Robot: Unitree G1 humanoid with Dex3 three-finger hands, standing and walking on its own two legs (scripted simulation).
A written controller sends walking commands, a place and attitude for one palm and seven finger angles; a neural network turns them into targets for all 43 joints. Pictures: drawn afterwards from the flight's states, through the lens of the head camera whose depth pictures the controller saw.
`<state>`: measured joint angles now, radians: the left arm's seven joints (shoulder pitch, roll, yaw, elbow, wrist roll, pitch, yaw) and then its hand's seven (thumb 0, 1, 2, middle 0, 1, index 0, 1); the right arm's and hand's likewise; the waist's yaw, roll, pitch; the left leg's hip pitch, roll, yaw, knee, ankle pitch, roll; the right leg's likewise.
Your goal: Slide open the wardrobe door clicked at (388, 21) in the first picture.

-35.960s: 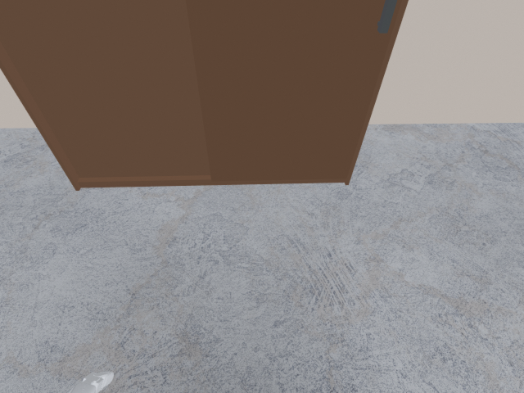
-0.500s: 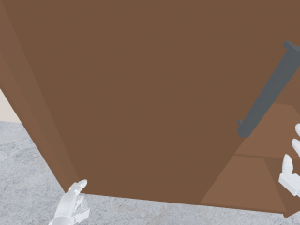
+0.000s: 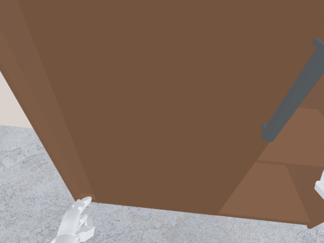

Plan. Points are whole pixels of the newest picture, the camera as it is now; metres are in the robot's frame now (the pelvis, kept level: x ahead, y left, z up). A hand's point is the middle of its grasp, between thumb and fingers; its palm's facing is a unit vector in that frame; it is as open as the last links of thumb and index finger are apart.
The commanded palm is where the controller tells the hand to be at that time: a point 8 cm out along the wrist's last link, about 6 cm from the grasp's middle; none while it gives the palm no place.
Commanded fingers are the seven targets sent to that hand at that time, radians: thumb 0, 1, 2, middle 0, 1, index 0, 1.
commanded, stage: step back with the hand held close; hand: right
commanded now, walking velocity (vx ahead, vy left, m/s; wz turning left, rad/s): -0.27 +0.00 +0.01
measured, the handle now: (288, 96) +0.43 -0.32 +0.19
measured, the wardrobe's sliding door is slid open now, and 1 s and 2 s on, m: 0.58 0.58 0.58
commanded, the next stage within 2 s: stop stepping back and stand still in 1.00 s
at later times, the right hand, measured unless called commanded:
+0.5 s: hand out of the picture +0.14 -0.34 +0.16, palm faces +0.42 +0.77 -0.49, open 7.4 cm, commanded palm +0.07 -0.37 +0.17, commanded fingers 0.00 -0.90 -0.90 0.20 0.30 0.20 0.30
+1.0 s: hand out of the picture +0.04 -0.39 +0.17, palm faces +0.47 +0.82 -0.32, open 7.4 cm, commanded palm -0.02 -0.42 +0.17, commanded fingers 0.00 -0.90 -0.90 0.20 0.30 0.20 0.30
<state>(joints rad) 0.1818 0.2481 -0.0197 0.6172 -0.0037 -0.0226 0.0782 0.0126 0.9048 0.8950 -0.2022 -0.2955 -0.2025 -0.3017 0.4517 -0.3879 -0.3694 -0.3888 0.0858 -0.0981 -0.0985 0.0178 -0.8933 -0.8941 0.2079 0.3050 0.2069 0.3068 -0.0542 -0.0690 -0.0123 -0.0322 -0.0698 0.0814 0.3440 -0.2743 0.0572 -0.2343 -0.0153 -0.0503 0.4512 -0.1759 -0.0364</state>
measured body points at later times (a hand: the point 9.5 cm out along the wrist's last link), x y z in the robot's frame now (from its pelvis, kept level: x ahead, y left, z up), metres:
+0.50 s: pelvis -0.06 -0.07 -0.01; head -0.04 -0.08 +0.44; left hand +0.12 +0.17 -0.08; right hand +0.11 -0.38 +0.19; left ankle -0.09 +0.06 -0.74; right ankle +0.04 -0.10 -0.74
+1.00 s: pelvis -0.15 -0.11 -0.02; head -0.16 -0.17 +0.43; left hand +0.04 +0.13 -0.06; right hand +0.01 -0.43 +0.18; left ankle -0.13 +0.06 -0.73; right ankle -0.07 -0.16 -0.74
